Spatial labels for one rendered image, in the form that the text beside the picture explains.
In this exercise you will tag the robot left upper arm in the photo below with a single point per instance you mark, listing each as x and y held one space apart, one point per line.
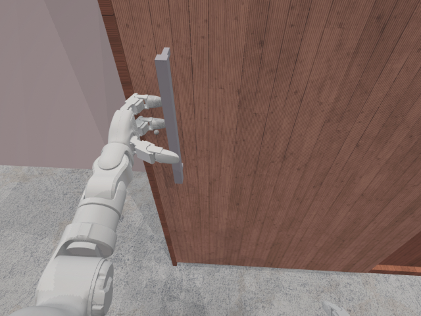
74 286

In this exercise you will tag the left robot forearm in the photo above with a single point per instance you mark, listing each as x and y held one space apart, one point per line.
92 232

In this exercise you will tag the right robot hand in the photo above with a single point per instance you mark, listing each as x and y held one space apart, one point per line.
333 310

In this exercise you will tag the handle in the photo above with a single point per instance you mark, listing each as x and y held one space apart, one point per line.
162 64

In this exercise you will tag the wardrobe door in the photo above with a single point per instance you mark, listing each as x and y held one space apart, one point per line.
409 254
299 123

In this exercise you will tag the left robot hand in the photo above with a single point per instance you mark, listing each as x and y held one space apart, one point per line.
124 127

